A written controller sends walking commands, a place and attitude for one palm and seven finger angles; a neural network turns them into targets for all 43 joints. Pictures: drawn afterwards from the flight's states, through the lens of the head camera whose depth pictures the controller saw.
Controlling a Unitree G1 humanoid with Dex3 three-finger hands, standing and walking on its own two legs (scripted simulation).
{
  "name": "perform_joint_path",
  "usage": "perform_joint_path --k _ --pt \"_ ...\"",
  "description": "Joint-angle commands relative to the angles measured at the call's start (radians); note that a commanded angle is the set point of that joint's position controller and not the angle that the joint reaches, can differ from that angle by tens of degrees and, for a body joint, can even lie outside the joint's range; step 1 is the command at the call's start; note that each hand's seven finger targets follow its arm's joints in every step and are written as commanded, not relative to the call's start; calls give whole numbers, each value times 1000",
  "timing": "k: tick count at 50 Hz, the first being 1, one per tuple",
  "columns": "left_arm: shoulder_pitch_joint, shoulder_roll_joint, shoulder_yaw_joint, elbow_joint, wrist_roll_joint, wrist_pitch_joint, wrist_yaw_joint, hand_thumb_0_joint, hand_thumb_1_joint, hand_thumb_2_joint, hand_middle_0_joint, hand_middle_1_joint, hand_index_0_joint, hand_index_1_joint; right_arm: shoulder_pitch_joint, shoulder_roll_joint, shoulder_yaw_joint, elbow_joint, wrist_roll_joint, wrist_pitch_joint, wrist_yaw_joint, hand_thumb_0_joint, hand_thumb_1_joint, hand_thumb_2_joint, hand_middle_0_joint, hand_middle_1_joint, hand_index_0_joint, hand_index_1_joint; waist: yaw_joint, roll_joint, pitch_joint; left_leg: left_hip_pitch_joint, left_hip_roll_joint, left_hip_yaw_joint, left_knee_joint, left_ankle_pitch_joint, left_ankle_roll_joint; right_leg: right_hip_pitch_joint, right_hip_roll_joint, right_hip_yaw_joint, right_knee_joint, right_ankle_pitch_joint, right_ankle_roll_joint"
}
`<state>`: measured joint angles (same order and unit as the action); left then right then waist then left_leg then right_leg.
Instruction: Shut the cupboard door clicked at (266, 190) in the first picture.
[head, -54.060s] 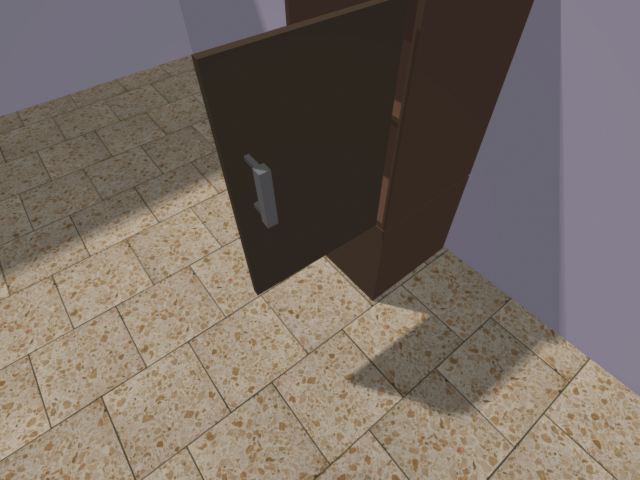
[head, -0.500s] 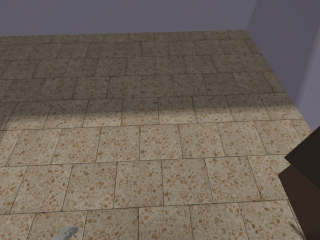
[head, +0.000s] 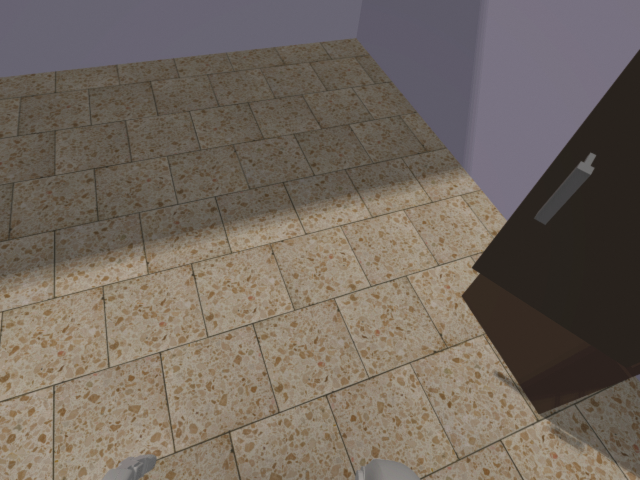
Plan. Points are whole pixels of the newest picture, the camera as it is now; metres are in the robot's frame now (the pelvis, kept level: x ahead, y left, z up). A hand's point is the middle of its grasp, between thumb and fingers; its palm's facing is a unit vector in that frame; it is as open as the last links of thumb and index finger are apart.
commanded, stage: turn to face it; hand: left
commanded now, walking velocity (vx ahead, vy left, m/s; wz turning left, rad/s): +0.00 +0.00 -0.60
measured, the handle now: (565, 188) +0.60 -0.41 +0.00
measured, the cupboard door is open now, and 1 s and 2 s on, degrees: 29 29 29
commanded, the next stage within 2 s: take the last steps up to it in 1.04 s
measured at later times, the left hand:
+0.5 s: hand (199, 468) +0.15 +0.17 -0.19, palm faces -0.27 -0.94 -0.21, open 7.4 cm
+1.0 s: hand (246, 440) +0.19 +0.11 -0.17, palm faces -0.50 -0.83 -0.25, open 7.4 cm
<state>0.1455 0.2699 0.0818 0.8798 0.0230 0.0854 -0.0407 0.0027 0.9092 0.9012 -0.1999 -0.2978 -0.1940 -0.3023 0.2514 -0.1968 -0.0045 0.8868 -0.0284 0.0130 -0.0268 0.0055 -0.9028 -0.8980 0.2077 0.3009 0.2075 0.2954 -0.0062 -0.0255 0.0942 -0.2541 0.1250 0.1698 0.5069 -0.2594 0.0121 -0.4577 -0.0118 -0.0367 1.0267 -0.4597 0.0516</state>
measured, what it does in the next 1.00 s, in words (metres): steps on the spot, turning right: right foot, then left foot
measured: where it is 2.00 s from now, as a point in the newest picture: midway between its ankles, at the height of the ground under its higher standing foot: outside the picture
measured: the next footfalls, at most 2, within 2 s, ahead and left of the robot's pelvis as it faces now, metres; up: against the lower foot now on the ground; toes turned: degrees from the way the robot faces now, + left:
right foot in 0.18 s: +0.01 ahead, -0.15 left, +0.00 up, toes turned -11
left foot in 0.48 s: +0.11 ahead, +0.09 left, +0.00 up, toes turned -12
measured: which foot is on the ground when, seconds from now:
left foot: down 0.00-0.16, up 0.18-0.46, down 0.48-0.82, up 0.84-1.00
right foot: up 0.00-0.16, down 0.18-0.48, up 0.50-0.80, down 0.82-1.00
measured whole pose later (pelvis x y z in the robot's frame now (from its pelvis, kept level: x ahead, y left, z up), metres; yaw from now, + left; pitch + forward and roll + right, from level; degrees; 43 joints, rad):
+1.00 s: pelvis +0.02 -0.02 -0.01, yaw -30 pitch +1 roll +0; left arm 0.18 0.20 0.04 0.92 0.03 0.04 0.00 0.00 0.91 0.90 -0.20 -0.30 -0.20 -0.30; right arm 0.21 -0.25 -0.05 0.94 -0.01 0.06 -0.02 0.01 -0.91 -0.90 0.20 0.30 0.20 0.29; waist -0.02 0.03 0.07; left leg -0.46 0.06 0.06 0.99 -0.46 -0.06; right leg -0.24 0.00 0.00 0.53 -0.30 -0.01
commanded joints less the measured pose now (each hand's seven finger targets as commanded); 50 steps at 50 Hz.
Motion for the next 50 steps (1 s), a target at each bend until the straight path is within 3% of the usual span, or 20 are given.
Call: perform_joint_path --k 1,6,7,8,9,11,14,19,22,24,25,28,35,38,39,41,42,43,46,50 --pt "-64 25 7 -101 -5 -26 -4 0 900 900 -200 -300 -200 -300 67 -226 -78 -34 -2 -17 -13 0 -900 -900 200 300 200 300 -39 230 -140 182 239 -120 -124 453 116 7 -13 -30 -148 -9 -4" --pt "36 50 13 -71 -4 -41 5 0 900 900 -200 -300 -200 -300 10 -247 -94 -35 5 -5 0 0 -900 -900 200 300 200 300 18 194 -156 69 227 -41 33 305 39 261 12 -68 -528 210 -45" --pt "93 109 22 -53 2 -50 12 0 900 900 -200 -300 -200 -300 13 -221 -92 -44 14 -2 8 0 -900 -900 200 300 200 300 42 74 -168 -55 171 -6 165 167 -15 409 -55 20 -640 316 -75" --pt "138 215 41 -40 10 -63 26 0 900 900 -200 -300 -200 -300 -22 -132 -72 -88 18 1 12 0 -900 -900 200 300 200 300 71 -261 -153 -321 18 61 387 -313 -81 529 -315 360 -716 573 -176" --pt "180 251 41 -33 -5 -60 36 0 900 900 -200 -300 -200 -300 -83 -149 -66 -114 15 16 7 0 -900 -900 200 300 200 300 100 -220 -132 -361 -21 -75 557 -391 -84 415 -396 428 -706 679 -260" --pt "84 206 40 -54 -1 -61 52 0 900 900 -200 -300 -200 -300 -88 -151 -69 -100 16 20 -2 0 -900 -900 200 300 200 300 49 -272 -105 -432 -9 -171 666 -286 -86 386 -317 403 -706 572 -268" --pt "-11 156 25 -88 3 -61 53 0 900 900 -200 -300 -200 -300 -40 -147 -66 -62 14 15 7 0 -900 -900 200 300 200 300 -7 -142 -130 -301 -13 -144 571 -169 -101 310 -227 251 -648 607 -235" --pt "15 181 36 -76 7 -55 45 0 900 900 -200 -300 -200 -300 -43 -125 -64 -80 22 8 4 0 -900 -900 200 300 200 300 7 -139 -132 -169 -74 -122 287 -166 -93 256 -208 332 -614 590 -237" --pt "-35 154 33 -82 -4 -45 43 0 900 900 -200 -300 -200 -300 71 -144 -65 -50 23 -8 -2 0 -900 -900 200 300 200 300 -53 -106 -157 66 -78 -130 -42 44 -82 133 -135 313 -510 469 -148" --pt "18 54 13 -115 -17 -35 28 0 900 900 -200 -300 -200 -300 103 -307 -90 -61 0 -20 -10 0 -900 -900 200 300 200 300 -46 366 -180 208 321 -516 -229 175 92 -110 75 70 -140 -138 -30" --pt "-16 84 16 -112 -1 -33 25 0 900 900 -200 -300 -200 -300 98 -299 -84 -58 -5 -21 -15 0 -900 -900 200 300 200 300 -62 298 -158 121 367 -535 -236 171 145 -102 33 100 48 -167 -27" --pt "-9 77 27 -78 -1 -31 3 0 900 900 -200 -300 -200 -300 -29 -224 -64 -94 -6 -22 -17 0 -900 -900 200 300 200 300 0 201 -93 57 245 -299 -193 288 120 -89 -19 67 148 -38 -7" --pt "-22 24 3 -77 -5 -30 0 0 900 900 -200 -300 -200 -300 22 -240 -81 -45 -3 -8 -9 0 -900 -900 200 300 200 300 -30 245 -145 134 227 -147 -109 383 117 65 6 -41 -216 -9 -15" --pt "43 35 3 -52 -4 -44 6 0 900 900 -200 -300 -200 -300 -1 -243 -86 -34 3 -2 -3 0 -900 -900 200 300 200 300 7 212 -157 78 199 -103 -13 345 67 226 28 -67 -484 175 -37" --pt "92 62 9 -34 -2 -49 11 0 900 900 -200 -300 -200 -300 -10 -233 -89 -38 9 1 1 0 -900 -900 200 300 200 300 28 161 -168 18 166 -70 59 256 25 324 8 -39 -593 278 -52" --pt "161 216 33 -9 7 -66 32 0 900 900 -200 -300 -200 -300 -72 -117 -65 -94 18 6 11 0 -900 -900 200 300 200 300 73 -248 -129 -325 -52 -2 414 -372 -73 445 -353 403 -713 639 -222" --pt "191 218 31 -5 -2 -62 42 0 900 900 -200 -300 -200 -300 -121 -135 -61 -107 14 19 3 0 -900 -900 200 300 200 300 92 -146 -113 -331 -44 -116 526 -372 -68 385 -377 404 -696 735 -279" --pt "146 196 37 0 6 -69 54 0 900 900 -200 -300 -200 -300 -91 -121 -61 -83 16 19 -6 0 -900 -900 200 300 200 300 53 -258 -142 -391 -43 -154 596 -346 -69 437 -334 412 -671 768 -294" --pt "45 127 14 -28 3 -68 60 0 900 900 -200 -300 -200 -300 -45 -129 -59 -32 16 17 2 0 -900 -900 200 300 200 300 5 -155 -147 -306 -38 -158 582 -205 -82 371 -242 234 -633 745 -252" --pt "31 136 18 -23 9 -65 58 0 900 900 -200 -300 -200 -300 -28 -98 -54 -18 17 19 6 0 -900 -900 200 300 200 300 0 -144 -107 -177 -66 -121 359 -167 -76 260 -224 241 -661 575 -243"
